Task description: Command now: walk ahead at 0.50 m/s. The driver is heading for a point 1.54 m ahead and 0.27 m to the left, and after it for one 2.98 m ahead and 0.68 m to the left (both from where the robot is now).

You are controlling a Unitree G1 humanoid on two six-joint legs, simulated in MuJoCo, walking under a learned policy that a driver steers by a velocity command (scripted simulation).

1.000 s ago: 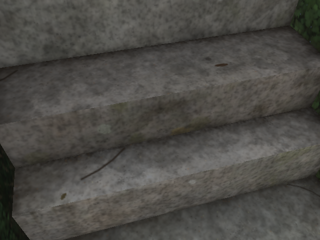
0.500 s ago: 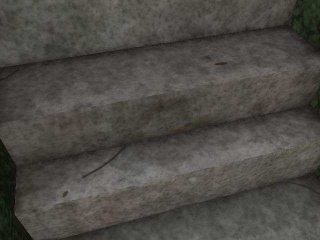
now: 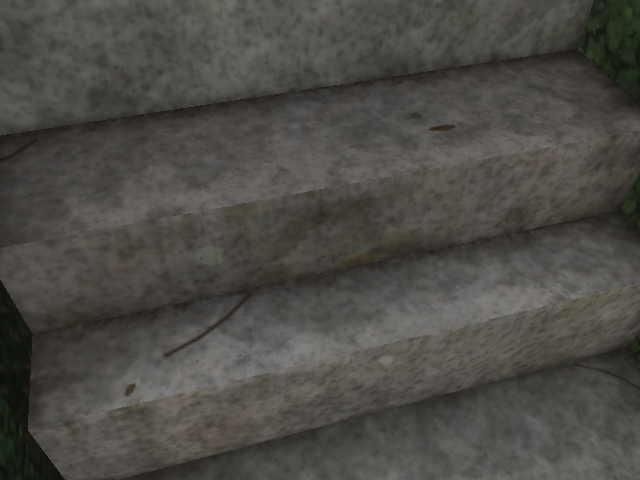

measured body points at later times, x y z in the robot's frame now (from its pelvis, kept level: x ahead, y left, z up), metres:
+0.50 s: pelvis +0.00 +0.00 +0.00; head +0.00 +0.01 +0.45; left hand +0.13 +0.25 -0.13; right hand +0.14 -0.25 -0.12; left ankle -0.05 +0.11 -0.75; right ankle +0.00 -0.11 -0.75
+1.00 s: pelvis +0.00 +0.01 +0.00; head +0.00 +0.01 +0.45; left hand +0.13 +0.26 -0.13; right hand +0.14 -0.24 -0.12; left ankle -0.05 +0.11 -0.75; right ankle +0.00 -0.11 -0.75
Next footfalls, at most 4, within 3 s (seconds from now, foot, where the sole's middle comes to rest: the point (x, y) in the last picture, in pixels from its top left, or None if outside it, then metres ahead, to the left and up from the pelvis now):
none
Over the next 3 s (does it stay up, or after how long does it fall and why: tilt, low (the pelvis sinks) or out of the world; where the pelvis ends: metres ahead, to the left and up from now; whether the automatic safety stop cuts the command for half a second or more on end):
stays up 0.00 0.01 0.00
